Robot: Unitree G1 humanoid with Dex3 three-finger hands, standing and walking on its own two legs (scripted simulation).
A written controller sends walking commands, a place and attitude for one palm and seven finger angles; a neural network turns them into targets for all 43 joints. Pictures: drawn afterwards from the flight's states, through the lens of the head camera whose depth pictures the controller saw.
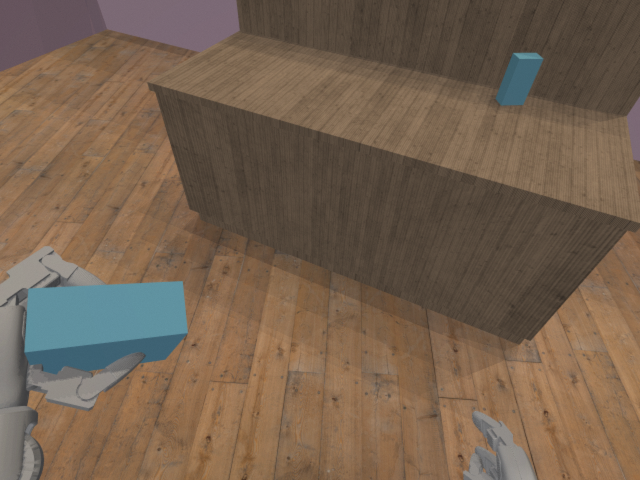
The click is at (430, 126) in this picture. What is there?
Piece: table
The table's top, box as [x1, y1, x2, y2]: [147, 31, 639, 232]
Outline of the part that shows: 147,82 149,89 153,91 634,232 639,227 639,199 626,116 528,94 522,105 500,105 494,98 498,90 498,88 243,31 236,32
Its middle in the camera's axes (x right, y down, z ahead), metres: +0.19 -0.43 +1.23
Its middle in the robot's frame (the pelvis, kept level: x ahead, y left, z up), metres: +1.21 -0.13 -0.12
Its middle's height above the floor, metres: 0.65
